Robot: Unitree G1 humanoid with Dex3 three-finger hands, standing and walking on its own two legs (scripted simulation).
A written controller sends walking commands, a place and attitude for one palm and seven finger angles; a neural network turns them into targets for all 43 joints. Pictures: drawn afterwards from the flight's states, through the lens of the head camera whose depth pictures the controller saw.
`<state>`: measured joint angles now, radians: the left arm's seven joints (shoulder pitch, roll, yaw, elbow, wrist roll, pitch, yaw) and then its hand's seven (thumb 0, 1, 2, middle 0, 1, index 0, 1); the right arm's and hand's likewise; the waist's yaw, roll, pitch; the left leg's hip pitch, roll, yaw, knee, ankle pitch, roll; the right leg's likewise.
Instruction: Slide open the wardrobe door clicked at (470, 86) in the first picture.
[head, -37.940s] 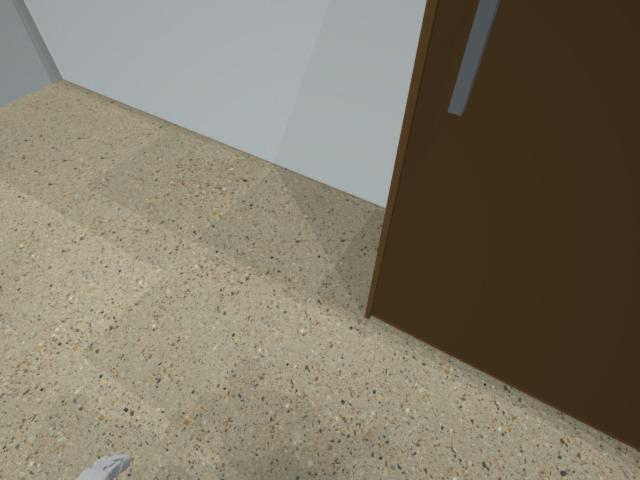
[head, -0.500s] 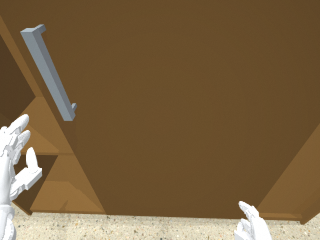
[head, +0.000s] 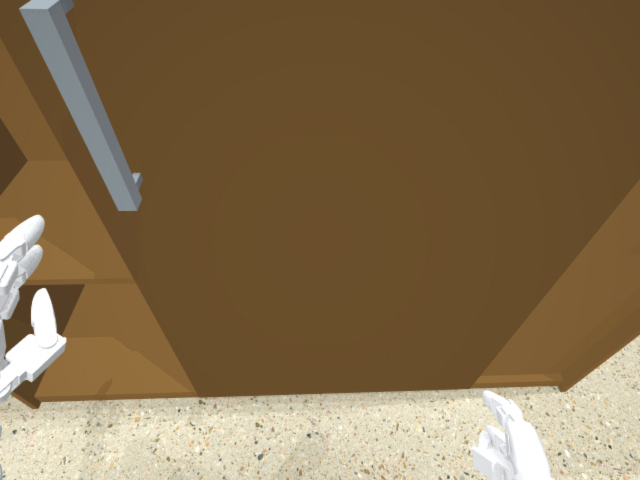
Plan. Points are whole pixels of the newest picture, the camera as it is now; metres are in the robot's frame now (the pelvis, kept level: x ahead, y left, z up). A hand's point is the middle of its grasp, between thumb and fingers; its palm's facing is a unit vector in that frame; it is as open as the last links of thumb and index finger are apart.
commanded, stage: step back with the hand held close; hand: left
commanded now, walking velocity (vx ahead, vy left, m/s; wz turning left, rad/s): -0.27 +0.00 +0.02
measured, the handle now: (100, 115) +0.44 +0.30 +0.23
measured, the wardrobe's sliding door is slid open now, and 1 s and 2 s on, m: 0.49 0.49 0.49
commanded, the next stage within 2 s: stop stepping back and stand still in 0.52 s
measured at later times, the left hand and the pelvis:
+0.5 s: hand out of the picture +0.08 +0.30 +0.17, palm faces +0.49 -0.77 -0.41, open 7.4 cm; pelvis -0.09 +0.03 -0.01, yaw +4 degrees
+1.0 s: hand out of the picture +0.00 +0.37 +0.18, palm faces +0.48 -0.80 -0.36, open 7.4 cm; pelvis -0.18 +0.10 -0.03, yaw +0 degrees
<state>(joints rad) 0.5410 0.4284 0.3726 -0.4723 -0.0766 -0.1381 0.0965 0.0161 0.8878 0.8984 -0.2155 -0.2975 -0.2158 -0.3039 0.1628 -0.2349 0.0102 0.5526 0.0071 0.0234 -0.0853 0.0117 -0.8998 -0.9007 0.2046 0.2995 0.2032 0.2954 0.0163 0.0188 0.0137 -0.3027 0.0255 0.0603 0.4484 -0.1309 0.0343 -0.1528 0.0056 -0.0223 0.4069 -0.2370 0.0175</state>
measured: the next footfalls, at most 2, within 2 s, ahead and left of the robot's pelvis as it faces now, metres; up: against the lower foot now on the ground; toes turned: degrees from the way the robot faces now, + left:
right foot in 0.90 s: -0.23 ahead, -0.01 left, +0.00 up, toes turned -5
left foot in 1.04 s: -0.12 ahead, +0.21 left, +0.00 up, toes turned +6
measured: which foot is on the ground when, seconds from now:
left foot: down 0.00-0.84, up 0.86-1.00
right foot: down 0.00-0.66, up 0.68-0.88, down 0.90-1.00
